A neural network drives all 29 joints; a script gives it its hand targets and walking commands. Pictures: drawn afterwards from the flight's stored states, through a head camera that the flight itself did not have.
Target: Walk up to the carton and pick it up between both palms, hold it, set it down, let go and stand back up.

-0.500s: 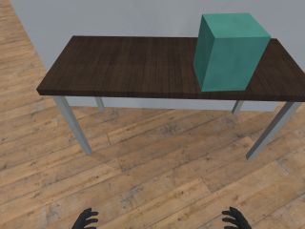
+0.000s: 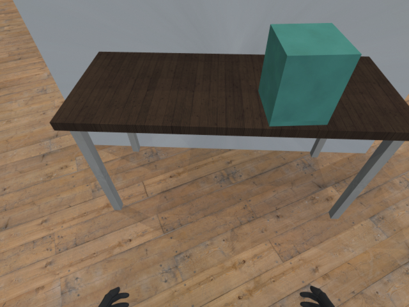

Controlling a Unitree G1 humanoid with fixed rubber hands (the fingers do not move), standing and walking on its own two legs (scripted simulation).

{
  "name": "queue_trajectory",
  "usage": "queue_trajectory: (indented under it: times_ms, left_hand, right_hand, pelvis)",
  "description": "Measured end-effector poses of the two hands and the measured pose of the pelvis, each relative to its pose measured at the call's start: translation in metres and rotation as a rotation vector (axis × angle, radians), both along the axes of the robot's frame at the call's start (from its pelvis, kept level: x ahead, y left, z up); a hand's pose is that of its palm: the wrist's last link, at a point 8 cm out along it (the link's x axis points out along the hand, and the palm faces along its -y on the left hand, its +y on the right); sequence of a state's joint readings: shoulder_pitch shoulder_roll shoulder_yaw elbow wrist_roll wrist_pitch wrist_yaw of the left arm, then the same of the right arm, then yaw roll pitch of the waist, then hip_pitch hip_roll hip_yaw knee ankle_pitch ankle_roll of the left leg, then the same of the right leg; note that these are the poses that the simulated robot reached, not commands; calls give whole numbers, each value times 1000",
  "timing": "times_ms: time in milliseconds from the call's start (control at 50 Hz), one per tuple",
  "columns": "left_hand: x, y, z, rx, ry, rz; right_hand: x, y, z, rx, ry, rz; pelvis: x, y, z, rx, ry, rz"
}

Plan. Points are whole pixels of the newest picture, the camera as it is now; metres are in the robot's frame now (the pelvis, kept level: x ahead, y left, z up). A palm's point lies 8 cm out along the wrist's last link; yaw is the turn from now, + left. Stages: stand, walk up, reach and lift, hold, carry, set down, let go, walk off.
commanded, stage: stand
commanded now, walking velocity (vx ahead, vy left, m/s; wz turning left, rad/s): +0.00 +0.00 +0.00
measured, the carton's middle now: (299, 76) +0.79 -0.30 +0.03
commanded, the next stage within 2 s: walk up in 1.08 s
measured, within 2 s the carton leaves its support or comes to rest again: neither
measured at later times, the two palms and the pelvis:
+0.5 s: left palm out of the picture +0.06 +0.22 -0.12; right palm out of the picture +0.05 -0.24 -0.12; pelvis -0.01 -0.01 +0.01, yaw +0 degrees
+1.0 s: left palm out of the picture +0.00 +0.21 -0.13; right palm out of the picture -0.01 -0.23 -0.13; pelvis -0.01 -0.01 +0.01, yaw +0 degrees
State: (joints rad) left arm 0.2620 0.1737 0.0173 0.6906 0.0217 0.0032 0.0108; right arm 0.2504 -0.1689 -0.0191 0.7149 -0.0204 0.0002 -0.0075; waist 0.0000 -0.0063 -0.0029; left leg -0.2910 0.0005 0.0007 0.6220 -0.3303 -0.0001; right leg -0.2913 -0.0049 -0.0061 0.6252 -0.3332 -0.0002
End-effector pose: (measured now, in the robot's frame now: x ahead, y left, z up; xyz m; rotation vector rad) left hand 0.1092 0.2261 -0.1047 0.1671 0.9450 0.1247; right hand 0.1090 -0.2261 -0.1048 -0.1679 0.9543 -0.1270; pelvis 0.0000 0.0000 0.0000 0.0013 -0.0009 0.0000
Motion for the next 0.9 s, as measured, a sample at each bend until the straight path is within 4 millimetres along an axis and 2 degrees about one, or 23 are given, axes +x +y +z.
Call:
queue_trajectory:
  times_ms: [180,580,900]
  left_hand:
    - [-16,-2,-3,1,40,20]
    - [-62,-5,-13,0,179,63]
    - [-99,-9,-21,-15,314,96]
  right_hand:
    - [-12,-5,-3,0,30,-18]
    - [-67,-14,-14,1,183,-70]
    - [-106,-7,-22,17,319,-102]
  pelvis:
    - [-4,-3,2,1,-12,2]
    - [-12,-9,8,2,-23,3]
    - [-12,-8,13,1,-31,1]
